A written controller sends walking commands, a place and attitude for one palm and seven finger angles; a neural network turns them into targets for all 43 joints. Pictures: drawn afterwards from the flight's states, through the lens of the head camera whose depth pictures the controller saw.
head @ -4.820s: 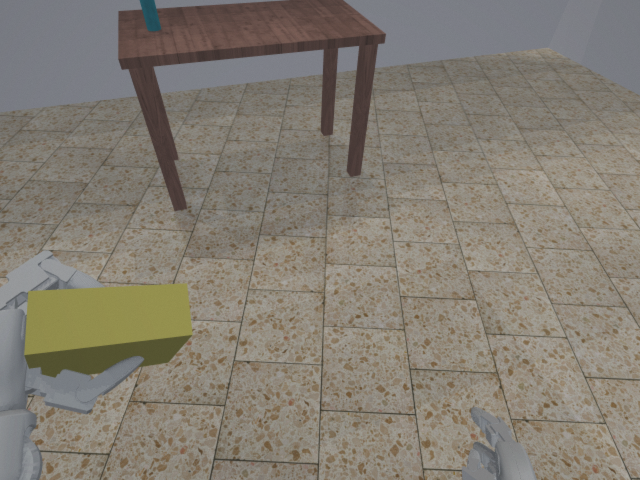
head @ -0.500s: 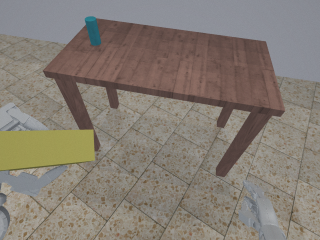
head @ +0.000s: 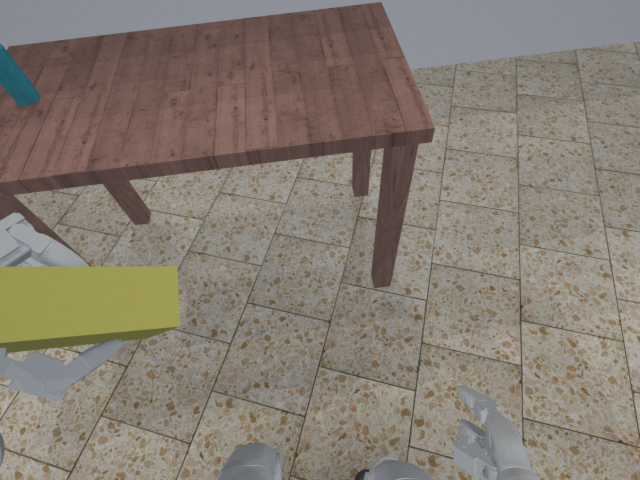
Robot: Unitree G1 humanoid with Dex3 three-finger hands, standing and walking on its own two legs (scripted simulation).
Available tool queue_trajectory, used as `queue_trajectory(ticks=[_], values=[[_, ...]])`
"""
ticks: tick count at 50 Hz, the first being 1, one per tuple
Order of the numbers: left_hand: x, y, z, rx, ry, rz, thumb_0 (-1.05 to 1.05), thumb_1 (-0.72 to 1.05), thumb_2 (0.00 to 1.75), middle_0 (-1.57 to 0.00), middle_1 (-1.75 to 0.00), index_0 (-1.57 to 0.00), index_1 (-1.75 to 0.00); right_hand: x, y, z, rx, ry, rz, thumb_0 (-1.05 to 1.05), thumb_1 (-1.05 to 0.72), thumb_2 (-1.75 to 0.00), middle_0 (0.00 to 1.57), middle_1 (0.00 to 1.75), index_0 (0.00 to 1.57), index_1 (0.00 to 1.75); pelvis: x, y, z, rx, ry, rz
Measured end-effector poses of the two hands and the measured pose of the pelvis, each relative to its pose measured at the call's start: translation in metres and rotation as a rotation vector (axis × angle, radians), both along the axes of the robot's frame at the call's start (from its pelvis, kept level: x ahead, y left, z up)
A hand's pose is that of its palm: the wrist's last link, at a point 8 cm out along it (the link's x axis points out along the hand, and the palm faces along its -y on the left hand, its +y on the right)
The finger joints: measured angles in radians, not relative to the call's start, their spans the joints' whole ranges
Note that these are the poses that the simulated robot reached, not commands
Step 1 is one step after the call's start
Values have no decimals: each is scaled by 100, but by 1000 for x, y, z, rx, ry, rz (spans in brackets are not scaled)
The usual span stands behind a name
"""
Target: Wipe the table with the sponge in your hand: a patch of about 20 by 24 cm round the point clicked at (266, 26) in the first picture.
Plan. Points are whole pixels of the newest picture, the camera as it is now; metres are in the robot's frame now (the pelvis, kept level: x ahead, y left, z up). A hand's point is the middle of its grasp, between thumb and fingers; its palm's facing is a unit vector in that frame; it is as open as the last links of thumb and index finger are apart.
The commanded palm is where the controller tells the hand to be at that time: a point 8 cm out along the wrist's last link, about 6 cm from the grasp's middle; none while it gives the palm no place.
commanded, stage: turn to face it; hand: left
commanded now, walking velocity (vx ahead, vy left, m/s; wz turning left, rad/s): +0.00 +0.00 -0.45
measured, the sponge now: (112, 308) +0.24 +0.19 +0.16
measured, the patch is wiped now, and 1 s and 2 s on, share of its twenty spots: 0.00 0.00 0.00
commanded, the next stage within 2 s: take the last steps up to it in 0.66 s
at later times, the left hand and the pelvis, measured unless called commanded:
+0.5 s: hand (87, 382) +0.17 +0.17 +0.20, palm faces +0.29 -0.87 -0.41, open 9.6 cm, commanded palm +0.13 +0.22 +0.19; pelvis -0.07 -0.04 +0.02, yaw -9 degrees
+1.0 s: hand (237, 440) +0.14 +0.06 +0.18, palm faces +0.08 -0.85 -0.52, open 9.6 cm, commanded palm +0.09 +0.14 +0.19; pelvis -0.13 -0.09 +0.01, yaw -14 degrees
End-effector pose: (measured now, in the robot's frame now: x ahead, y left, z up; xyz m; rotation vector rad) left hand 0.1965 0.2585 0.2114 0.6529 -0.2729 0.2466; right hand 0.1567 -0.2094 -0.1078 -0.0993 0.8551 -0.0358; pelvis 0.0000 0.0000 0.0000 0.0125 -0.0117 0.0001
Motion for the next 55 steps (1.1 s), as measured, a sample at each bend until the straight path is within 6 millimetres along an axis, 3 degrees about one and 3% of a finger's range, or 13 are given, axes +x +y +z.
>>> queue_trajectory(ticks=[7,13,18,25,30,36,42,47,51,55], values=[[-10,-23,0,-1,81,-1,-1,-46,101,-80,-134,-81,-134,-27,-64,16,-76,4,-129,1,-90,-90,20,29,20,30,-16,-21,11,40,19,-67],[-27,-40,4,-62,27,-20,-1,-45,101,-80,-134,-80,-134,-51,-95,29,-131,-19,-174,1,-90,-90,20,29,20,30,-31,-32,15,52,21,-104],[-40,-47,6,-112,-28,-40,-1,-45,101,-80,-134,-80,-134,-72,-102,40,-148,-46,-191,1,-90,-90,20,29,20,30,-46,-36,18,55,29,-123],[-56,-48,-2,-158,-70,-70,-1,-45,101,-80,-134,-80,-134,-102,-93,48,-149,-66,-187,1,-90,-90,20,29,20,30,-72,-36,16,46,53,-151],[-66,-53,-7,-148,-75,-113,-1,-45,101,-80,-134,-80,-134,-130,-81,47,-129,-80,-191,1,-90,-90,20,29,20,30,-95,-38,13,26,22,-160],[-81,-66,-9,-117,-13,-91,-1,-45,101,-80,-134,-80,-134,-161,-77,33,-47,-69,-236,1,-90,-90,20,29,20,30,-102,-53,14,-16,17,-221],[-71,-117,-20,-113,-28,-142,-1,-45,101,-80,-134,-80,-134,-187,-105,4,-23,-35,-245,1,-90,-90,21,30,20,30,-122,-82,0,-44,-8,-237],[-70,-151,-13,-112,-15,-245,-1,-45,100,-80,-134,-80,-134,-211,-144,12,-89,20,-318,1,-90,-90,21,30,20,30,-134,-92,8,-6,3,-242],[-79,-150,-3,-36,17,-279,-1,-45,100,-80,-134,-80,-134,-224,-168,30,-144,19,-384,1,-90,-90,20,29,20,30,-132,-96,15,7,26,-247],[-87,-133,3,-20,-8,-236,-1,-45,100,-80,-134,-80,-134,-228,-179,41,-205,32,-375,1,-90,-90,20,29,20,30,-127,-96,18,12,32,-229]])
